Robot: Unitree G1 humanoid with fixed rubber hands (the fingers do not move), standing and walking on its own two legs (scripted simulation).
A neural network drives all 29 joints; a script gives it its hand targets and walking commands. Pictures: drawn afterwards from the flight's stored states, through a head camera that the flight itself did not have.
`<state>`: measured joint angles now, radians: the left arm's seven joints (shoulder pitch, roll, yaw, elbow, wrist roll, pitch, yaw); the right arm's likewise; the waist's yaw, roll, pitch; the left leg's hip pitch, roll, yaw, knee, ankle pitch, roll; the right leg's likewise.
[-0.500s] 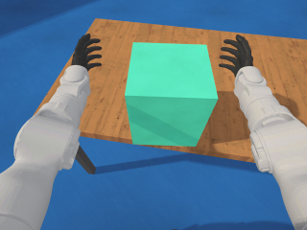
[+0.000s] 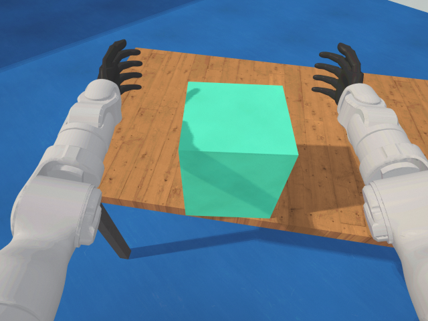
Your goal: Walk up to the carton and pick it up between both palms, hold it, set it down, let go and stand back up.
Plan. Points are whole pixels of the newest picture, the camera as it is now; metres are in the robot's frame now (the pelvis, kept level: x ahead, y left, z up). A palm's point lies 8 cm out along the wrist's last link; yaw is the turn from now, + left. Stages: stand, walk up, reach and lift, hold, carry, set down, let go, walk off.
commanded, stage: set down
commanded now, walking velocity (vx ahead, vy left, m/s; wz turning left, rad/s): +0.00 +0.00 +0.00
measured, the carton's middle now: (231, 154) +0.47 -0.03 +0.00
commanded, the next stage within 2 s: none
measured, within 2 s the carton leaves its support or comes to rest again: neither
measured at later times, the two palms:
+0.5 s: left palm (113, 144) +0.39 +0.19 +0.12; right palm (339, 149) +0.39 -0.22 +0.12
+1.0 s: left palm (114, 193) +0.32 +0.19 +0.05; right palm (335, 198) +0.32 -0.22 +0.05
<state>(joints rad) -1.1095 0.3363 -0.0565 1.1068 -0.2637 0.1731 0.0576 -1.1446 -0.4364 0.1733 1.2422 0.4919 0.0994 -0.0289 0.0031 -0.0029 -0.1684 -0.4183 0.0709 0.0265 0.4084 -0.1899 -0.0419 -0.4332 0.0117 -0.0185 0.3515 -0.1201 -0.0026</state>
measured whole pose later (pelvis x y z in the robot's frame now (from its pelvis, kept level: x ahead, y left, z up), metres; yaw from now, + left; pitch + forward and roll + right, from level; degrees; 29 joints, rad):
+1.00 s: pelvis +0.01 +0.01 +0.01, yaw +0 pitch +0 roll +0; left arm -0.25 0.15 0.02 0.51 -0.09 0.01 0.06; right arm -0.29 -0.25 -0.02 0.69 0.26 -0.12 -0.01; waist -0.01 -0.01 -0.02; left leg -0.14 0.05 0.03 0.35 -0.20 -0.03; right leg -0.17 -0.01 -0.01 0.32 -0.15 0.01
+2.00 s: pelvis +0.02 +0.01 +0.00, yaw +0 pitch -5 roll -1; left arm 0.16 0.16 -0.02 0.50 -0.05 -0.12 0.03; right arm 0.14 -0.18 -0.01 0.67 0.11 -0.32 0.00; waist 0.01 -0.01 0.03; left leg -0.02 0.05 0.05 0.35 -0.25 -0.03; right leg -0.06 -0.01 0.00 0.33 -0.19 0.01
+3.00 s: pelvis +0.01 +0.01 +0.00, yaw +0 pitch -6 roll -1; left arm 0.17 0.20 0.02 0.49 0.01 0.14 0.00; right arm 0.16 -0.19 -0.05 0.70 -0.02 -0.19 0.01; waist 0.01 0.01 0.09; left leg -0.03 0.05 0.05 0.38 -0.25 -0.03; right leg -0.07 -0.01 0.00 0.35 -0.19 0.01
